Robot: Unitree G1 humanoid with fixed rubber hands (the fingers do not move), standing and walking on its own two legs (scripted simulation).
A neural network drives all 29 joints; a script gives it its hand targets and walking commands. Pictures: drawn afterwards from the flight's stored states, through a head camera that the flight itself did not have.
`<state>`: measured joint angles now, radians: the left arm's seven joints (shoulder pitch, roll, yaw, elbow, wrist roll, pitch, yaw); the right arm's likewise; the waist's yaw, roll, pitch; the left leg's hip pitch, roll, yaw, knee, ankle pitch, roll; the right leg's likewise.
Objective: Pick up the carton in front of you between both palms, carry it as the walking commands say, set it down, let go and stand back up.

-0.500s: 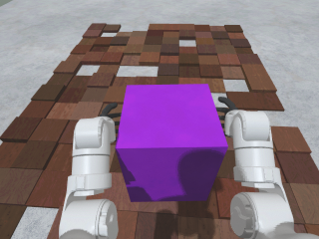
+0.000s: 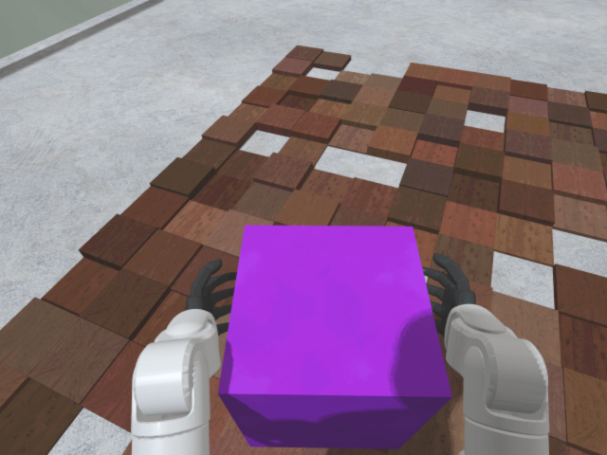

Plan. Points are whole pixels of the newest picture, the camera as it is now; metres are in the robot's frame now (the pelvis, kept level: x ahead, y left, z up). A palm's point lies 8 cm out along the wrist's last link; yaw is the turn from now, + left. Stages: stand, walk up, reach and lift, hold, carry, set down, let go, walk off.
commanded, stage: carry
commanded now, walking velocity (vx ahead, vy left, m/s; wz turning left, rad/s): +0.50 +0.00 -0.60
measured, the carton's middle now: (326, 343) +0.27 +0.00 +0.01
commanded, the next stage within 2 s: none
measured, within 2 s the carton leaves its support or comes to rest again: neither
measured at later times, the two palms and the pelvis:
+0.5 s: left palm (312, 117) +0.61 +0.02 +0.15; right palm (504, 146) +0.52 -0.26 +0.15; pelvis +0.28 -0.03 +0.01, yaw -15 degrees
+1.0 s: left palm (407, 71) +1.00 -0.22 +0.05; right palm (532, 101) +0.84 -0.48 +0.04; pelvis +0.59 -0.17 -0.04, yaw -32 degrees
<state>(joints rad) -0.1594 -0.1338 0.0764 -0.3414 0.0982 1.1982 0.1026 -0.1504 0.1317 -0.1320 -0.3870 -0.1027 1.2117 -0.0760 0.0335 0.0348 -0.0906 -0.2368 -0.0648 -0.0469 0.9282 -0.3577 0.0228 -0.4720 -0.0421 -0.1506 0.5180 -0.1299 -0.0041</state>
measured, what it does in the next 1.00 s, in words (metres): walks ahead, turning right: left foot, then right foot 0.04 m lower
